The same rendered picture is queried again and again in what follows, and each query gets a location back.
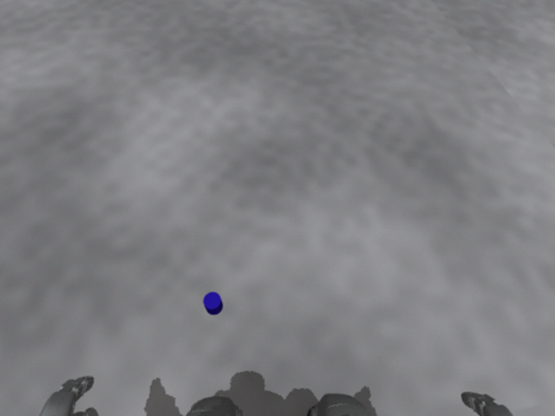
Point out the left robot hand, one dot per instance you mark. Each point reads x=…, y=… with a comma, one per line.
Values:
x=62, y=403

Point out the right robot hand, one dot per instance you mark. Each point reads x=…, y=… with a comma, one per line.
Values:
x=484, y=405

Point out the tin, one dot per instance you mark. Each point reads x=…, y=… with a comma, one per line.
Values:
x=213, y=303

